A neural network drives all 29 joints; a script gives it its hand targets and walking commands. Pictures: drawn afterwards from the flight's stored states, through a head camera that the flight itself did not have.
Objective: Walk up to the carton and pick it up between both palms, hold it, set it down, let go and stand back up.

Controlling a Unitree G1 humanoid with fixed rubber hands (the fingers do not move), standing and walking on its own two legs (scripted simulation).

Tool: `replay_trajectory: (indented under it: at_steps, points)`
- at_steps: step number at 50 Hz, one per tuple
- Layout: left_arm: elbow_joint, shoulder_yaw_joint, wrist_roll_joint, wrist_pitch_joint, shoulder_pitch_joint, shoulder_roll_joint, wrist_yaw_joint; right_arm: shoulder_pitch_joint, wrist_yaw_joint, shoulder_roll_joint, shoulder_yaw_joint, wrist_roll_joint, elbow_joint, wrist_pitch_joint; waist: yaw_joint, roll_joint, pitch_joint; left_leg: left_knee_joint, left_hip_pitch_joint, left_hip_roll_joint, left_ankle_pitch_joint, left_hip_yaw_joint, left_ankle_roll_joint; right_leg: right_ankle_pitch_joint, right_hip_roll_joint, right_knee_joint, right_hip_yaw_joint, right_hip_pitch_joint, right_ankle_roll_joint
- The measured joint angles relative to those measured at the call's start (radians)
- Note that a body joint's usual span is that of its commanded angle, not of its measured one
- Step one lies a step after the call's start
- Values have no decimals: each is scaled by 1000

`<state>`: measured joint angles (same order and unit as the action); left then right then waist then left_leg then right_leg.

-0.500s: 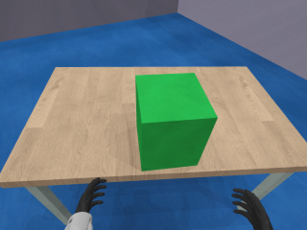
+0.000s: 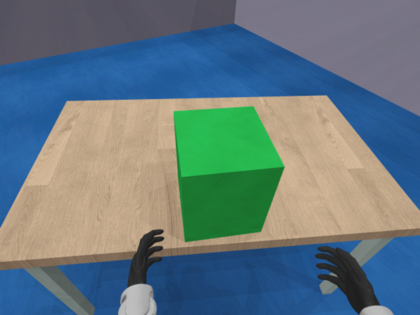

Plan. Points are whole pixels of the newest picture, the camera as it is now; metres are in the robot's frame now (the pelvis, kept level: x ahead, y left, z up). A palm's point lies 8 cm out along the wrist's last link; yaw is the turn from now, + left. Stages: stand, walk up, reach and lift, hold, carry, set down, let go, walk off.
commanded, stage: reach and lift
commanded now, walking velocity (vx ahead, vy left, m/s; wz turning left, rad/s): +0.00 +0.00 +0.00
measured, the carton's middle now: (219, 174) +0.46 +0.01 -0.01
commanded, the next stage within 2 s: none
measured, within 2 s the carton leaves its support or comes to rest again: neither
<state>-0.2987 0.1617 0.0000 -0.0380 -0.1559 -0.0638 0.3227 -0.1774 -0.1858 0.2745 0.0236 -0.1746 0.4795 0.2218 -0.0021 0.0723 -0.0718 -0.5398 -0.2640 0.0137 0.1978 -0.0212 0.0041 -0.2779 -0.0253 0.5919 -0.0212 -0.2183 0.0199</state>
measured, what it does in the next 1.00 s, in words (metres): shifts its weight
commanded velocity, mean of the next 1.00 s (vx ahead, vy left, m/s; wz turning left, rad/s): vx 0.00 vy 0.00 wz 0.00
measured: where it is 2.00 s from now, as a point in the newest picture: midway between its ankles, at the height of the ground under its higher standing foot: outside the picture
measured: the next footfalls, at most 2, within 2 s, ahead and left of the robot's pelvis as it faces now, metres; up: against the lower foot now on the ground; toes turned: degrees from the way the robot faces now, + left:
none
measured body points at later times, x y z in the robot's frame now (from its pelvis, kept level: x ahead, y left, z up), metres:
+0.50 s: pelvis +0.06 -0.02 +0.01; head +0.09 +0.00 +0.46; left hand +0.32 +0.17 +0.03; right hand +0.31 -0.22 +0.03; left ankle +0.08 +0.11 -0.73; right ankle +0.03 -0.13 -0.73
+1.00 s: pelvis +0.05 -0.02 +0.01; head +0.08 +0.00 +0.46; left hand +0.35 +0.20 +0.08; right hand +0.37 -0.19 +0.10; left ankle +0.08 +0.11 -0.73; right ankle +0.03 -0.13 -0.73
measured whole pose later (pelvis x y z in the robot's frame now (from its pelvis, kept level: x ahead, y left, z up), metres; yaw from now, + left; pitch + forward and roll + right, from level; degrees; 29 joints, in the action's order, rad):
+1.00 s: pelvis +0.05 -0.02 +0.01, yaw -1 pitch -1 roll +1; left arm 0.21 -0.11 -0.08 0.52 0.02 -0.14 0.16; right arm 0.13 0.07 0.31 -0.12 -0.31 0.04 -0.17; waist 0.00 0.07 -0.07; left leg -0.43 -0.22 -0.01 0.20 -0.02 -0.02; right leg -0.30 0.00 0.50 -0.02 -0.19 -0.01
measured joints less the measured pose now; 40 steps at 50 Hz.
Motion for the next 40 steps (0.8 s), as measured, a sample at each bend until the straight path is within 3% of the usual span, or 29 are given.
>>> replay_trajectory:
  at_steps: [7, 14, 20, 25, 30, 40]
  points:
    - [0, -60, 0, -3, 5, 1, -46, 0, 58, 0, -68, -1, -46, -2, 0, 0, 2, 23, 12, -7, 0, 0, 0, -16, 8, 0, 0, 0, -16]
    - [29, -99, -9, 25, 26, -21, -57, 21, 101, -11, -79, -3, -142, -36, 0, 0, 2, 27, 12, -7, 9, -2, -10, -40, 8, -3, -3, 0, -17]
    - [184, -129, -24, 102, 26, -34, -72, 32, 130, -16, -93, -35, -211, -77, 0, 0, 2, 52, 14, -7, 18, -3, -15, -49, 8, -26, -3, 0, -21]
    - [318, -152, -28, 175, 26, -35, -130, 32, 178, -16, -117, -72, -300, -93, 0, 0, 2, 80, 24, -9, 18, -3, -21, -49, 10, -52, -3, 8, -23]
    - [392, -198, -28, 276, 26, -35, -171, 36, 214, -10, -151, -91, -376, -129, 0, 0, 2, 101, 41, -16, 18, -3, -26, -43, 17, -82, -3, 28, -27]
    - [509, -264, -46, 417, 38, -63, -188, 115, 255, 29, -153, -108, -439, -260, 0, 0, 2, 105, 41, -22, 14, -3, -27, -34, 22, -95, -3, 32, -29]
